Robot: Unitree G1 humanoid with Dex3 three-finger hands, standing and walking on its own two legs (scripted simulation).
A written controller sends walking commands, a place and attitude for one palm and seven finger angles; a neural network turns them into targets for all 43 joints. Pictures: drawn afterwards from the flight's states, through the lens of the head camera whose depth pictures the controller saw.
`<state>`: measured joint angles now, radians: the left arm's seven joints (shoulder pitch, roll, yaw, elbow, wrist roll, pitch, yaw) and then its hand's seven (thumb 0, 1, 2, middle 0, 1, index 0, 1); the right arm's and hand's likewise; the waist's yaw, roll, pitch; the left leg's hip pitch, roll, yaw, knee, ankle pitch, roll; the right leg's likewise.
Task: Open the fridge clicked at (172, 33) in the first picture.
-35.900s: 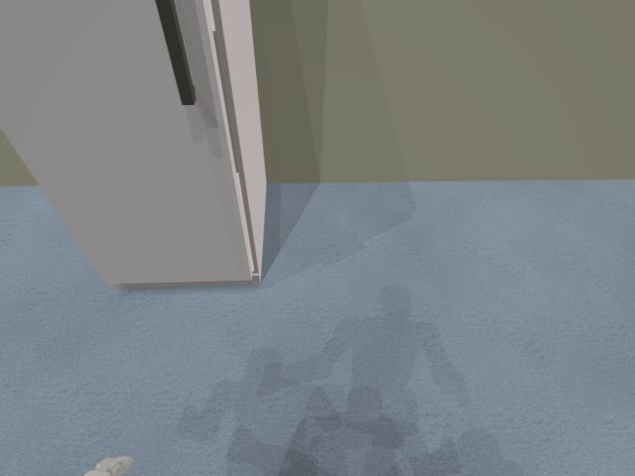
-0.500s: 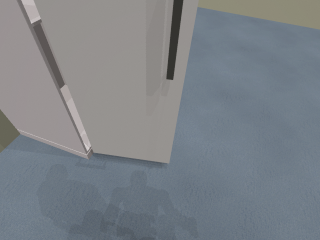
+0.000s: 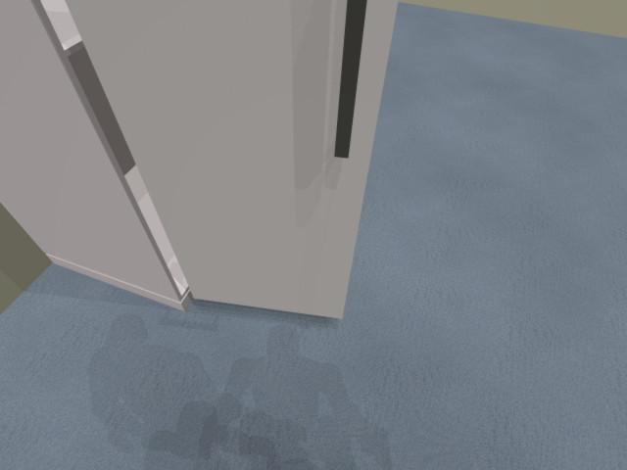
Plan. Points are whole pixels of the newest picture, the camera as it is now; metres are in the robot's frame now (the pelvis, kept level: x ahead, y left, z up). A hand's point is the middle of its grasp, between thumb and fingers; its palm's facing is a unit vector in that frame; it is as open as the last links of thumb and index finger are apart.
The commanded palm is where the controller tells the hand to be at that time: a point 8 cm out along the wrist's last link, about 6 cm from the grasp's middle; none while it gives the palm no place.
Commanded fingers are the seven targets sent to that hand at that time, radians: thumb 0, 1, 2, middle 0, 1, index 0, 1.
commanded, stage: look to check the result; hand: right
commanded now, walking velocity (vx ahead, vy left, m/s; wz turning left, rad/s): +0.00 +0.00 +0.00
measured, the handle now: (354, 33) +0.64 -0.01 +0.24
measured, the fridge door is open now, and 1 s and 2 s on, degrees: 78 78 78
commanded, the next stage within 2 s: stand and wait in 0.32 s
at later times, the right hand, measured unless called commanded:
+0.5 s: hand out of the picture +0.07 -0.21 -0.16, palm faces -0.01 +0.96 -0.28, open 7.4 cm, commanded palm none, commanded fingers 0.00 -0.90 -0.90 0.20 0.30 0.20 0.30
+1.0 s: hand out of the picture +0.08 -0.22 -0.16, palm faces -0.03 +0.95 -0.31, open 7.4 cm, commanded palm none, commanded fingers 0.00 -0.90 -0.90 0.20 0.30 0.20 0.30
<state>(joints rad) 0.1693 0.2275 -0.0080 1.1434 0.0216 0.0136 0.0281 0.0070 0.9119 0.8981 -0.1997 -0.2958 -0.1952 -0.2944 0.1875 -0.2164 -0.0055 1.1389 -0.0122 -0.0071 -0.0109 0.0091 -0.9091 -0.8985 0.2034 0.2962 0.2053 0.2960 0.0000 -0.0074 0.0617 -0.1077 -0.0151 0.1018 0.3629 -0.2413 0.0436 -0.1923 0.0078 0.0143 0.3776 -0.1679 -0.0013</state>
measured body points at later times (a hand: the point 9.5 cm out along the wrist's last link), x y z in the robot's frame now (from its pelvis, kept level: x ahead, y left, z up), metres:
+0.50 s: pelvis +0.01 +0.00 +0.00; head +0.02 +0.01 +0.45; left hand +0.07 +0.27 -0.15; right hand +0.07 -0.26 -0.14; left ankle -0.03 +0.08 -0.75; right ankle +0.02 -0.12 -0.75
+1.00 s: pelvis +0.01 +0.01 +0.00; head +0.03 +0.01 +0.45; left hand +0.07 +0.29 -0.14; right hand +0.08 -0.27 -0.14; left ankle -0.03 +0.09 -0.75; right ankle +0.02 -0.12 -0.75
